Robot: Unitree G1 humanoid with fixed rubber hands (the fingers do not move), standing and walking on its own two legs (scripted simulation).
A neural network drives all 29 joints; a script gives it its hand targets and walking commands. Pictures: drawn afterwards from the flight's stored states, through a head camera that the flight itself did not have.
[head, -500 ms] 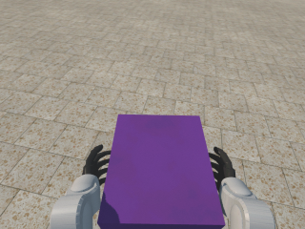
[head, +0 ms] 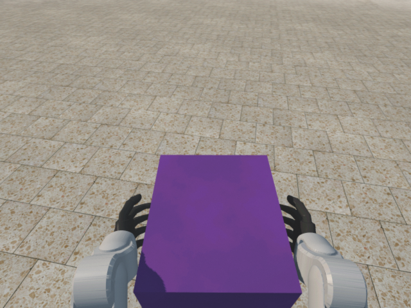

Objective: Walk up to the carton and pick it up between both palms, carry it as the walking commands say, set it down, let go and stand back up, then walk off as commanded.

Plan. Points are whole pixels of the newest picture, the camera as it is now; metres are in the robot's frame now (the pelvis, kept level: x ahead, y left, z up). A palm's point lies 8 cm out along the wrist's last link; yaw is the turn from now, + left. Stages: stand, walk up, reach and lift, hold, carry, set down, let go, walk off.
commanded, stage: carry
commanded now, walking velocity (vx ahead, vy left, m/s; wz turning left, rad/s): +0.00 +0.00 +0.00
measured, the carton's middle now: (213, 247) +0.26 +0.00 +0.02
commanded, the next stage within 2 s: hold in 1.26 s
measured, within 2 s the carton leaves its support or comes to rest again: neither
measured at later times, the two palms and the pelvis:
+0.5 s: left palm (141, 228) +0.27 +0.13 +0.08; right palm (305, 231) +0.26 -0.16 +0.08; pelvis +0.01 -0.01 +0.00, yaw +0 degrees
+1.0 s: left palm (148, 215) +0.30 +0.13 +0.07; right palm (302, 219) +0.30 -0.17 +0.07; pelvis +0.04 -0.02 +0.00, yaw -1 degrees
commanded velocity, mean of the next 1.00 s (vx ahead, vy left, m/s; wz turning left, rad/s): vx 0.00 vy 0.00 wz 0.00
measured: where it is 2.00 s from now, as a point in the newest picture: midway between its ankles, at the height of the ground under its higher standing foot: outside the picture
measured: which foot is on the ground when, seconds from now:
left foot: down 0.00-1.00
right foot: down 0.00-1.00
